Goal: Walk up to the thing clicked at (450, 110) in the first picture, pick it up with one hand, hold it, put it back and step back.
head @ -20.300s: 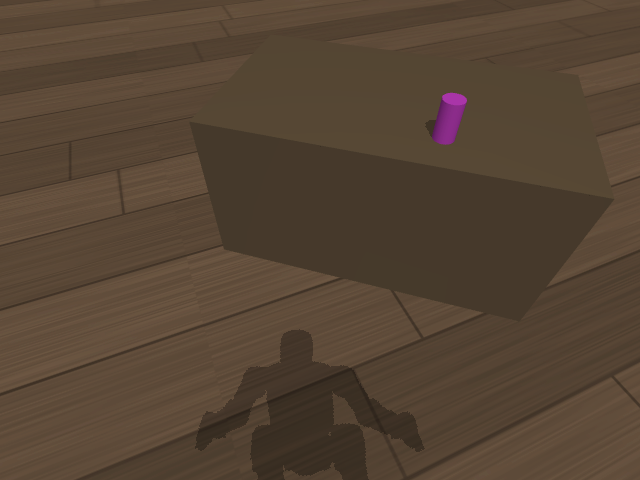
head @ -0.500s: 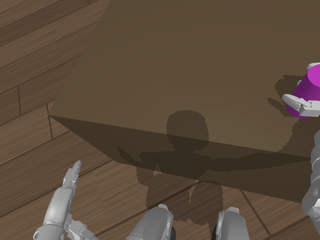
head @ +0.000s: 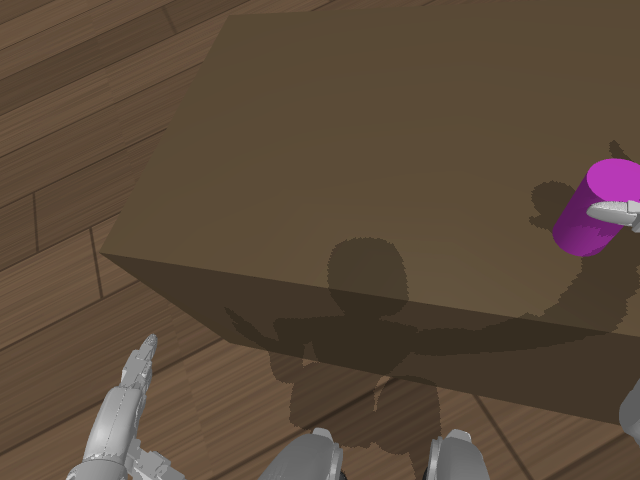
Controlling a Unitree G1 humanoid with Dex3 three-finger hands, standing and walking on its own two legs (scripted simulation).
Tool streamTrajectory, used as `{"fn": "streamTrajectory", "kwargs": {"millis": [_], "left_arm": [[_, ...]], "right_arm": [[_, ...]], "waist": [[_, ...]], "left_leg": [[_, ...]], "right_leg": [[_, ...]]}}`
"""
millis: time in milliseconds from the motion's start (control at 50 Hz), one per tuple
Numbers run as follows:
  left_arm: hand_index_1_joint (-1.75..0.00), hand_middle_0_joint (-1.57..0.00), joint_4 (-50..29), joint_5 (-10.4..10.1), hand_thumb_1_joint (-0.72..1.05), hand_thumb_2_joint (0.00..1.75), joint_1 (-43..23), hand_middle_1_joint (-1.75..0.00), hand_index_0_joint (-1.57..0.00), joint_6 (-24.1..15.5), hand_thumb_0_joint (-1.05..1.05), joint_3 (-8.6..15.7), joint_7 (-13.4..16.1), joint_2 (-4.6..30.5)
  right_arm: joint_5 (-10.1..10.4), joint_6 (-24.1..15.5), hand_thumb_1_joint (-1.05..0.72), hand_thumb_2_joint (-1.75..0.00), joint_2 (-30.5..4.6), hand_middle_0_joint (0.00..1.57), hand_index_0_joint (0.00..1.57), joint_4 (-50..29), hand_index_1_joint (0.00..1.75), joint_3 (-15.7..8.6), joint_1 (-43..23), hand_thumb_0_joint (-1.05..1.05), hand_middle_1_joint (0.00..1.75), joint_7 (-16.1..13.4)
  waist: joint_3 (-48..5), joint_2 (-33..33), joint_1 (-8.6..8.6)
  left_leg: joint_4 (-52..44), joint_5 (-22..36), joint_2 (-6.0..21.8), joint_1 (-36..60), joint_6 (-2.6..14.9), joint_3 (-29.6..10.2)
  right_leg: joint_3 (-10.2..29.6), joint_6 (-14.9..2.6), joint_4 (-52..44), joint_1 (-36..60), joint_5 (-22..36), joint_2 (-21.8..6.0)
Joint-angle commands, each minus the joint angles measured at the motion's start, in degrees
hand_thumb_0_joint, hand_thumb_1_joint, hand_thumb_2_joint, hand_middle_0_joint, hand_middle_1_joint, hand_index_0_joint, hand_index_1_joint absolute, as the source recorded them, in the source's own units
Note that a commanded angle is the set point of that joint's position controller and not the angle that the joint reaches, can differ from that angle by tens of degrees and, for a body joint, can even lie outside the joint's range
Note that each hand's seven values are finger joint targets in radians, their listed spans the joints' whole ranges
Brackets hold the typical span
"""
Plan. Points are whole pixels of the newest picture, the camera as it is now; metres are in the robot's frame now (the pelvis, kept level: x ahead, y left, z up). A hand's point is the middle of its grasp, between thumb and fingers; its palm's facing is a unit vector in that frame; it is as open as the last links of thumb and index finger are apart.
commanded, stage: withdraw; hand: right
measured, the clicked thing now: (597, 211) +0.49 -0.25 -0.02
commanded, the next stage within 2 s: rise in 0.06 s
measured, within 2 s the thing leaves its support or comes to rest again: neither
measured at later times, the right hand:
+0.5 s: hand out of the picture +0.43 -0.39 +0.10, palm faces +0.50 +0.81 -0.32, open 17.2 cm
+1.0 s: hand out of the picture +0.23 -0.28 +0.08, palm faces +0.37 +0.85 -0.38, open 17.1 cm
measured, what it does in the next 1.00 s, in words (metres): rises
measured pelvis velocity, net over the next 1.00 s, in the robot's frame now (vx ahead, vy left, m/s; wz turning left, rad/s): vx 0.02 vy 0.00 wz -0.05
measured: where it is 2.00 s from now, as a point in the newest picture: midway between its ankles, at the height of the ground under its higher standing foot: outside the picture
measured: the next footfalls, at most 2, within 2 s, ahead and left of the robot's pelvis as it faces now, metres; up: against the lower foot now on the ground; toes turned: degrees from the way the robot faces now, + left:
none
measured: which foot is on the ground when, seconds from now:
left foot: down 0.00-1.00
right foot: down 0.00-1.00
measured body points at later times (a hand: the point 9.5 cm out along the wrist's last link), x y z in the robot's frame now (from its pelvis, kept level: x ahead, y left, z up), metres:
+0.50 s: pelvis +0.02 -0.01 +0.05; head +0.10 -0.04 +0.50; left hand +0.17 +0.27 +0.01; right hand +0.40 -0.43 +0.12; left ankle -0.01 +0.13 -0.64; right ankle +0.05 -0.11 -0.64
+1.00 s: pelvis +0.02 +0.00 +0.08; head +0.05 +0.01 +0.53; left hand +0.19 +0.27 +0.00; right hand +0.20 -0.32 +0.11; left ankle -0.01 +0.13 -0.64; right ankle +0.05 -0.11 -0.64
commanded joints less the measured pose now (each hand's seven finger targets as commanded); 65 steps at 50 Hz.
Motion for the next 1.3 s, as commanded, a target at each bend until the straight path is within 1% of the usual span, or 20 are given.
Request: {"fn": "streamTrajectory", "kwargs": {"millis": [0, 160, 180, 220, 240, 320, 380, 420, 440, 480, 580, 620, 740, 820, 920, 980, 1100, 1140, 1220, 1280], "left_arm": [[-0.06, -0.06, -4.92, -0.55, -0.56, 0.06, -0.38, -0.04, -0.04, -2.54, 0.0, 3.57, 1.5, 7.85], [-0.07, -0.07, -1.85, -2.34, -0.59, 0.08, 0.46, -0.04, -0.05, -3.44, 0.0, 3.0, 2.59, 8.65], [-0.06, -0.07, -4.72, -3.65, -0.59, 0.07, -1.25, -0.04, -0.05, -2.0, 0.0, 3.47, 2.71, 10.35], [-0.05, -0.06, -3.5, -3.87, -0.57, 0.07, 1.38, -0.04, -0.05, -0.69, 0.0, 2.55, 1.96, 7.99], [-0.05, -0.06, -0.48, -4.1, -0.57, 0.06, 2.8, -0.04, -0.05, 0.04, 0.0, 4.85, 1.81, 10.01], [-0.05, -0.05, 3.51, -4.99, -0.5, 0.06, -0.42, -0.04, -0.04, 1.12, 0.0, 5.85, 1.77, 11.38], [-0.05, -0.06, 4.92, -5.44, -0.55, 0.08, -3.47, -0.05, -0.05, 1.63, 0.0, 6.82, 1.91, 12.3], [-0.05, -0.06, 5.25, -5.69, -0.56, 0.08, -6.63, -0.05, -0.05, 1.35, 0.0, 2.4, 1.71, 8.29], [-0.05, -0.06, 7.11, -5.74, -0.56, 0.08, -5.91, -0.04, -0.05, 1.34, 0.0, 3.24, 1.93, 9.19], [-0.05, -0.06, 7.17, -5.74, -0.57, 0.08, -7.4, -0.04, -0.04, 0.84, 0.0, -0.5, 1.81, 5.62], [-0.06, -0.06, 6.09, -6.49, -0.57, 0.09, -2.17, -0.05, -0.05, 0.78, 0.0, 4.69, 3.36, 11.69], [-0.06, -0.06, 8.61, -6.75, -0.56, 0.08, 1.46, -0.05, -0.05, 0.91, 0.0, 6.27, 4.1, 12.54], [-0.06, -0.06, 15.99, -7.74, -0.55, 0.07, 0.3, -0.05, -0.05, 0.79, 0.0, 3.61, 5.18, 7.27], [-0.05, -0.06, 14.57, -6.96, -0.55, 0.07, -7.22, -0.05, -0.05, -0.32, 0.0, 7.15, 7.15, 10.66], [-0.05, -0.06, 13.68, -6.38, -0.53, 0.06, -9.39, -0.05, -0.05, -1.45, 0.0, 6.96, 9.0, 9.82], [-0.05, -0.05, 14.88, -6.39, -0.51, 0.06, -5.2, -0.05, -0.05, -1.51, 0.0, 3.56, 9.02, 5.11], [-0.06, -0.05, 17.66, -6.05, -0.51, 0.05, -2.66, -0.06, -0.06, -2.38, 0.0, 4.6, 9.04, 5.24], [-0.05, -0.05, 15.75, -5.86, -0.52, 0.05, -5.58, -0.06, -0.06, -3.49, 0.0, 8.05, 9.82, 8.65], [-0.05, -0.05, 16.8, -5.31, -0.52, 0.04, -8.95, -0.05, -0.06, -5.37, 0.0, 9.18, 10.67, 9.55], [-0.05, -0.05, 18.32, -4.99, -0.52, 0.04, -9.18, -0.05, -0.06, -6.11, 0.0, 5.04, 10.33, 4.99]], "right_arm": [[0.86, -1.26, 0.55, -0.04, -17.6, 0.06, 0.06, -10.71, 0.05, 1.14, -23.85, 0.0, 0.05, 1.79], [3.86, 5.06, 0.41, -0.06, -12.37, 0.07, 0.07, -4.39, 0.05, 4.44, -20.17, 0.0, 0.05, 7.22], [-2.54, 9.06, 0.42, -0.06, -25.11, 0.07, 0.07, 0.2, 0.05, 2.69, -13.19, 0.0, 0.05, 3.81], [-1.42, 10.95, 0.48, -0.05, -17.06, 0.06, 0.07, -8.39, 0.06, 8.26, -22.32, 0.0, 0.06, 1.38], [-1.88, 12.3, 0.49, -0.05, -17.34, 0.06, 0.07, -5.45, 0.06, 8.4, -19.17, 0.0, 0.06, 0.87], [-3.89, 15.03, 0.53, -0.04, -29.75, 0.06, 0.06, -13.75, 0.06, 2.86, -20.29, 0.0, 0.06, -3.7], [-3.87, 16.18, 0.52, -0.06, -27.54, 0.06, 0.06, -11.82, 0.05, 3.34, -16.52, 0.0, 0.05, -5.86], [-3.79, 16.27, 0.52, -0.06, -24.33, 0.06, 0.06, -10.62, 0.05, 4.63, -14.46, 0.0, 0.05, -6.78], [-3.7, 16.89, 0.52, -0.06, -23.83, 0.06, 0.05, -7.26, 0.05, 3.54, -8.34, 0.0, 0.05, -7.12], [-3.08, 16.95, 0.51, -0.06, -18.2, 0.06, 0.06, -12.7, 0.05, 7.95, -9.93, 0.0, 0.05, -7.13], [-1.22, 18.41, 0.47, -0.07, -19.03, 0.06, 0.05, -25.62, 0.05, 7.04, 8.39, 0.0, 0.05, -8.37], [0.22, 19.95, 0.47, -0.06, -10.26, 0.06, 0.06, -27.08, 0.05, 12.31, 15.47, 0.0, 0.05, -8.17], [2.6, 21.89, 0.46, -0.06, -4.9, 0.06, 0.06, -50.27, 0.05, 13.71, 29.41, 0.0, 0.05, -9.43], [2.81, 21.48, 0.48, -0.06, -5.39, 0.06, 0.06, -62.76, 0.05, 11.31, 36.62, 0.0, 0.05, -11.24], [3.06, 20.85, 0.49, -0.06, 2.76, 0.06, 0.05, -66.48, 0.06, 14.97, 50.61, 0.0, 0.06, -11.66], [2.96, 20.58, 0.51, -0.06, 9.01, 0.05, 0.05, -65.24, 0.06, 19.09, 60.57, 0.0, 0.06, -10.58], [3.07, 20.54, 0.57, -0.02, 9.32, 0.05, 0.05, -67.61, 0.05, 18.96, 64.2, 0.0, 0.05, -9.39], [2.94, 20.35, 0.53, -0.05, 7.78, 0.05, 0.05, -68.38, 0.06, 17.61, 57.46, 0.0, 0.06, -9.47], [2.47, 19.64, 0.54, -0.05, 6.83, 0.05, 0.05, -63.95, 0.06, 16.56, 56.99, 0.0, 0.06, -9.52], [2.04, 18.43, 0.54, -0.05, 5.89, 0.05, 0.05, -62.16, 0.06, 15.56, 59.09, 0.0, 0.06, -9.74]], "waist": [[-26.09, -16.66, -2.78], [-20.83, -8.96, -2.26], [-20.26, -9.06, -7.56], [-20.92, -9.56, -5.12], [-18.7, -8.14, -5.28], [-22.34, -10.89, -9.17], [-21.62, -10.63, -9.84], [-20.92, -10.76, -10.92], [-20.52, -8.85, -11.07], [-21.16, -10.0, -10.87], [-22.2, -10.99, -12.53], [-15.39, -7.29, -11.11], [-5.48, -9.56, -13.82], [-8.67, -7.94, -15.48], [-5.09, -2.3, -15.33], [-0.19, 0.91, -15.27], [6.49, -2.34, -14.98], [5.83, 0.04, -12.91], [8.27, 1.74, -13.74], [4.82, 1.5, -16.02]], "left_leg": [[-10.36, 20.36, -0.66, 6.43, 0.79, -1.5], [-14.51, 19.92, -0.66, 9.08, 0.69, -0.22], [-16.67, 19.69, -0.18, 13.23, 0.73, -1.03], [-17.5, 21.75, -0.05, 14.87, 0.39, -1.52], [-18.16, 21.13, 0.14, 14.46, 0.32, -1.73], [-19.89, 22.22, 0.39, 18.01, 0.97, -1.34], [-20.96, 24.28, 0.44, 19.89, 1.15, -0.89], [-21.88, 25.04, 0.61, 21.61, 1.12, -1.09], [-22.4, 27.18, 0.77, 22.87, 0.63, -1.23], [-23.14, 27.65, 0.88, 24.08, 0.84, -1.39], [-25.26, 28.36, 0.83, 26.67, 1.24, -0.49], [-26.24, 29.25, 1.0, 25.89, 0.92, -0.35], [-28.92, 22.76, 1.58, 27.88, 1.77, -0.45], [-29.71, 23.79, 2.01, 32.97, 1.59, -0.8], [-31.38, 22.7, 2.51, 35.95, 0.73, -0.96], [-32.71, 21.83, 3.09, 35.12, 0.08, -1.35], [-35.21, 17.45, 4.05, 32.55, 0.13, -2.25], [-36.13, 14.62, 3.99, 31.26, 0.1, -2.37], [-38.81, 7.83, 5.06, 30.53, 0.31, -3.87], [-39.18, 12.08, 6.07, 34.33, -0.12, -5.03]], "right_leg": [[2.03, 0.22, -9.68, 34.3, 19.59, 2.18], [2.76, 0.12, -15.27, 37.27, 20.53, 1.88], [1.3, 0.61, -17.91, 37.44, 19.48, 2.7], [0.63, 0.33, -18.53, 38.83, 19.63, 2.98], [0.25, 0.08, -18.77, 38.1, 18.55, 3.14], [0.06, 0.75, -21.43, 44.47, 22.96, 3.07], [-0.01, 1.11, -22.61, 47.21, 27.33, 2.84], [-0.47, 1.2, -23.26, 47.19, 28.54, 2.94], [-1.02, 0.85, -23.2, 46.93, 29.61, 3.09], [-1.32, 1.09, -24.25, 48.58, 30.35, 3.15], [-1.72, 1.64, -27.07, 55.65, 34.02, 2.81], [-2.23, 1.18, -27.55, 54.69, 33.94, 2.93], [-2.71, 1.29, -32.97, 51.28, 24.35, 2.85], [-2.3, 1.1, -33.94, 52.9, 24.46, 3.0], [-3.02, 0.18, -35.2, 52.05, 21.53, 3.87], [-4.08, -0.38, -35.78, 50.57, 19.91, 4.7], [-4.94, -0.4, -37.94, 49.9, 15.59, 5.73], [-4.07, -0.56, -38.66, 51.5, 13.03, 5.48], [-3.54, -0.21, -39.39, 51.77, 8.98, 5.74], [-3.9, -0.02, -38.46, 52.39, 13.88, 6.32]]}}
